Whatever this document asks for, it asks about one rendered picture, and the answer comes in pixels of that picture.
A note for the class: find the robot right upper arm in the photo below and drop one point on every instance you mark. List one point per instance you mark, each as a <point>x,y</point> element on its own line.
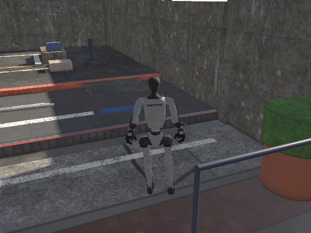
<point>172,108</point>

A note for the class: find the robot left hand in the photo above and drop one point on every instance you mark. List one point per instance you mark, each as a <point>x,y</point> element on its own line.
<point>130,137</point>

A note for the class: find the robot right hand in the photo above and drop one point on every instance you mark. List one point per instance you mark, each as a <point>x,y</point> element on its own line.
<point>182,136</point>

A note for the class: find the robot left upper arm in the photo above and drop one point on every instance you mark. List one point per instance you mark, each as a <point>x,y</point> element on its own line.
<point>137,109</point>

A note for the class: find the humanoid robot torso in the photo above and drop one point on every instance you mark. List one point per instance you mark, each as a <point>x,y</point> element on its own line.
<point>155,112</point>

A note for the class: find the robot left forearm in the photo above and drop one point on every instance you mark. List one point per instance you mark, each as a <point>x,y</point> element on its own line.
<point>131,128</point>

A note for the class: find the robot right forearm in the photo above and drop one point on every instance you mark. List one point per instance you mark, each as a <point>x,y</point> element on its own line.
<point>179,126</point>

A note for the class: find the robot right foot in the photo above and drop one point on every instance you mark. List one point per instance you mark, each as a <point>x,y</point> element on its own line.
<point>171,191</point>

